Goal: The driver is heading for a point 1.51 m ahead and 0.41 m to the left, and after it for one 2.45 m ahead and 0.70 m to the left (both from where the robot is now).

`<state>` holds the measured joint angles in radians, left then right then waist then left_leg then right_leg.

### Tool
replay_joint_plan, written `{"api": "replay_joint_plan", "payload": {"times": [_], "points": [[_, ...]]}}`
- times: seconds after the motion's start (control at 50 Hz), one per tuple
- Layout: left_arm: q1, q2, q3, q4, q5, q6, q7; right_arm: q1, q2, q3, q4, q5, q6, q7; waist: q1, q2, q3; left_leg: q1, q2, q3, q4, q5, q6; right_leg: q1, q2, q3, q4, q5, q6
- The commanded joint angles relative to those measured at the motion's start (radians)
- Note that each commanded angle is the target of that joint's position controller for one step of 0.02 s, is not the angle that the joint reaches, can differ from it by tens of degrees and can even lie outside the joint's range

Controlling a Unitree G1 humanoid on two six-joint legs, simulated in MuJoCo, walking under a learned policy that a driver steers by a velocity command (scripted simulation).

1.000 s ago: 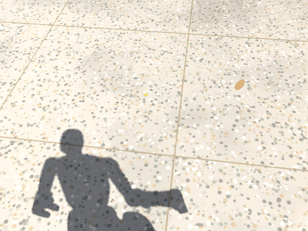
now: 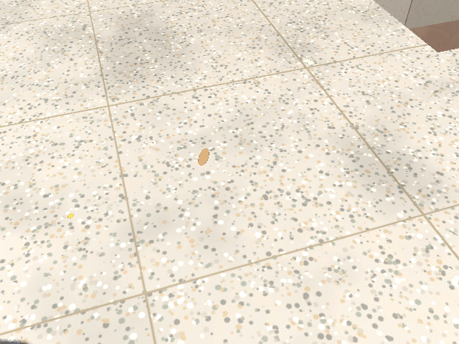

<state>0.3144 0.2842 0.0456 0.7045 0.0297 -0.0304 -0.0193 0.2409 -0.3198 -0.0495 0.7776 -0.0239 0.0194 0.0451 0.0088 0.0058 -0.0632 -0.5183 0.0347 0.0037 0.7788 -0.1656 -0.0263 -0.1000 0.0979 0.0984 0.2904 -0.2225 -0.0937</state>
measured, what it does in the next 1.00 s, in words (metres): walks ahead, turning left: left foot, then right foot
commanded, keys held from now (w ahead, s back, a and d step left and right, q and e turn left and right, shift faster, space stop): w+q+shift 0.50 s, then w+e+shift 0.50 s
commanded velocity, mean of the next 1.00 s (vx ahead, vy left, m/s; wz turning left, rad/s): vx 0.93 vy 0.00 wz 0.23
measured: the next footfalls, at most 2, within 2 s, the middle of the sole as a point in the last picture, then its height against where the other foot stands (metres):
left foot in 0.24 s outside the picture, level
right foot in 0.68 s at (167, 290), level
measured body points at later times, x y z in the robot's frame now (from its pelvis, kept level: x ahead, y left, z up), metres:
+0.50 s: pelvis +0.32 +0.17 -0.01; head +0.34 +0.19 +0.44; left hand +0.41 +0.47 -0.10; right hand +0.40 -0.10 -0.13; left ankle +0.20 +0.18 -0.75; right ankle +0.49 +0.05 -0.68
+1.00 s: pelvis +0.78 +0.35 -0.01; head +0.80 +0.36 +0.44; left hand +0.60 +0.58 -0.14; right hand +1.10 +0.26 -0.05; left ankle +0.91 +0.57 -0.70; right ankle +0.70 +0.23 -0.75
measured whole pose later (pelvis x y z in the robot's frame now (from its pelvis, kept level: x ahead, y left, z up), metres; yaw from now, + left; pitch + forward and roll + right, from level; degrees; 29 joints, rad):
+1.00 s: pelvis +0.78 +0.35 -0.01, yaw +15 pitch +2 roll -1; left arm 0.56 0.29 0.07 0.91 0.00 -0.07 -0.02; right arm -0.05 -0.25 0.06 0.59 -0.04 -0.08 0.04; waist 0.13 0.01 0.02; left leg -0.66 0.09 -0.09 0.66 -0.02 -0.03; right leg 0.01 0.14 0.17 0.28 -0.30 -0.09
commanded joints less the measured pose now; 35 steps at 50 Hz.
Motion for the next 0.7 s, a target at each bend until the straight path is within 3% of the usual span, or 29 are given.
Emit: {"api": "replay_joint_plan", "payload": {"times": [0.02,0.1,0.18,0.22,0.24,0.26,0.28,0.3,0.32,0.34,0.36,0.4,0.44,0.5,0.54,0.58,0.6,0.62,0.64,0.66,0.68,0.7], "points": [[0.018,0.178,0.048,-0.038,0.009,-0.036,0.016,-0.17,-0.083,-0.014,-0.118,0.013,-0.029,0.015,0.055,-0.093,0.145,-0.21,0.008,-0.064,-0.003,0.011,0.034,0.043,-0.358,0.2,-0.2,-0.345,-0.102],[-0.009,0.176,0.047,-0.022,0.014,-0.058,0.028,-0.172,-0.093,-0.017,-0.144,0.005,-0.032,0.032,0.036,-0.074,0.17,-0.231,0.042,-0.041,-0.021,-0.005,0.073,0.107,-0.397,0.095,-0.231,-0.3,-0.074],[0.011,0.187,0.051,0.012,0.024,-0.059,0.024,-0.204,-0.086,-0.011,-0.18,0.006,-0.026,0.044,0.046,-0.075,0.19,-0.155,0.03,0.066,-0.084,-0.094,0.145,0.138,-0.382,-0.058,-0.197,-0.131,-0.054],[-0.015,0.204,0.05,0.016,0.017,-0.056,0.02,-0.067,-0.094,-0.02,-0.15,0.007,-0.029,0.031,-0.028,-0.079,0.104,0.097,-0.071,0.159,-0.111,-0.152,0.191,0.087,-0.345,-0.19,0.039,0.484,-0.033],[-0.031,0.201,0.046,0.011,0.014,-0.047,0.023,0.13,-0.12,-0.038,-0.088,0.0,-0.038,0.022,-0.124,-0.027,-0.008,0.347,-0.144,0.178,-0.146,-0.172,0.212,0.003,-0.294,-0.278,0.352,0.751,-0.013],[-0.054,0.164,0.026,-0.025,0.015,-0.049,0.025,0.375,-0.226,-0.076,-0.03,-0.01,-0.046,0.004,-0.226,0.128,-0.137,0.672,-0.032,-0.105,-0.243,-0.417,0.276,-0.281,-0.226,-0.296,0.76,0.625,0.031],[-0.088,0.035,-0.011,-0.087,0.026,-0.069,0.001,0.359,-0.313,-0.086,-0.034,-0.007,-0.052,-0.002,-0.146,0.368,-0.117,0.825,0.194,-0.705,-0.494,-0.765,0.363,-0.684,-0.03,-0.18,1.013,-0.216,0.075],[-0.201,0.073,-0.011,-0.111,0.034,-0.086,0.0,0.284,-0.262,-0.076,-0.057,0.008,-0.052,-0.005,-0.16,0.241,-0.042,0.81,0.222,-0.876,-0.573,-0.599,0.368,-0.849,-0.048,-0.017,1.131,-0.174,0.064],[-0.22,0.122,-0.006,-0.119,0.032,-0.101,-0.005,0.274,-0.254,-0.08,-0.057,0.004,-0.053,-0.014,-0.142,0.102,-0.018,0.78,0.223,-0.751,-0.523,-0.443,0.356,-0.863,-0.121,0.003,1.121,-0.102,0.055],[-0.195,0.124,-0.012,-0.102,0.034,-0.108,-0.007,0.261,-0.236,-0.079,-0.057,0.01,-0.054,-0.021,-0.109,-0.009,-0.002,0.681,0.193,-0.643,-0.521,-0.372,0.337,-0.795,-0.164,-0.003,1.033,-0.047,0.058],[-0.185,0.119,-0.015,-0.095,0.045,-0.1,-0.006,0.212,-0.202,-0.067,-0.062,0.014,-0.055,-0.026,-0.068,-0.047,0.047,0.564,0.146,-0.554,-0.544,-0.312,0.308,-0.734,-0.187,-0.018,0.967,-0.032,0.071],[-0.166,0.109,-0.024,-0.095,0.055,-0.062,-0.015,0.181,-0.156,-0.048,-0.07,0.018,-0.069,-0.031,-0.024,0.005,0.098,0.435,0.085,-0.481,-0.587,-0.251,0.32,-0.676,-0.203,-0.033,0.897,-0.046,0.107],[-0.24,0.102,-0.032,-0.127,0.051,-0.033,-0.021,0.192,-0.157,-0.047,-0.064,0.024,-0.084,-0.03,-0.024,-0.004,0.162,0.341,0.041,-0.419,-0.638,-0.145,0.325,-0.677,-0.196,-0.086,0.796,-0.025,0.133],[-0.38,0.078,-0.05,-0.183,0.028,-0.034,-0.031,0.206,-0.164,-0.055,-0.048,0.025,-0.091,-0.034,-0.055,0.009,0.199,0.282,-0.011,-0.361,-0.646,0.131,0.305,-0.609,-0.154,-0.13,0.544,0.134,0.155],[-0.407,0.046,-0.065,-0.183,0.02,-0.044,-0.039,0.243,-0.146,-0.048,-0.011,0.04,-0.102,-0.038,-0.087,0.039,0.17,0.317,-0.003,-0.302,-0.685,0.344,0.27,-0.489,-0.132,-0.179,0.368,0.303,0.121],[-0.401,0.052,-0.062,-0.166,0.006,-0.045,-0.032,0.246,-0.155,-0.042,0.014,0.046,-0.12,-0.035,-0.093,0.035,0.142,0.414,0.02,-0.245,-0.71,0.534,0.231,-0.404,-0.109,-0.203,0.285,0.404,0.069],[-0.391,0.072,-0.055,-0.165,0.005,-0.048,-0.023,0.247,-0.172,-0.044,0.022,0.04,-0.129,-0.036,-0.085,0.069,0.136,0.475,0.047,-0.232,-0.656,0.7,0.212,-0.365,-0.104,-0.203,0.247,0.374,0.039],[-0.342,0.103,-0.042,-0.149,0.005,-0.049,-0.014,0.249,-0.19,-0.047,0.033,0.029,-0.132,-0.04,-0.059,0.086,0.088,0.563,0.064,-0.211,-0.579,0.909,0.189,-0.313,-0.068,-0.214,0.244,0.305,0.019],[-0.232,0.14,-0.024,-0.115,0.0,-0.049,-0.002,0.244,-0.211,-0.053,0.043,0.007,-0.128,-0.046,0.0,0.108,0.017,0.626,0.078,-0.193,-0.449,1.059,0.17,-0.223,-0.034,-0.21,0.254,0.232,0.002],[-0.027,0.184,-0.002,-0.05,-0.014,-0.045,0.012,0.206,-0.221,-0.058,0.043,-0.021,-0.114,-0.054,0.101,0.123,-0.082,0.622,0.082,-0.166,-0.237,1.161,0.161,-0.05,-0.001,-0.225,0.283,0.142,-0.013],[0.214,0.216,0.019,0.02,-0.016,-0.037,0.03,0.145,-0.208,-0.055,0.041,-0.036,-0.103,-0.063,0.234,0.091,-0.159,0.513,0.058,-0.117,0.07,1.109,0.147,0.168,-0.046,-0.202,0.289,0.095,-0.04],[0.357,0.286,0.046,0.055,0.0,-0.031,0.045,0.136,-0.112,-0.031,0.013,-0.026,-0.106,-0.063,0.258,-0.106,-0.232,0.246,-0.059,-0.067,0.562,0.56,0.121,0.387,-0.213,0.072,0.32,-0.209,-0.121]]}}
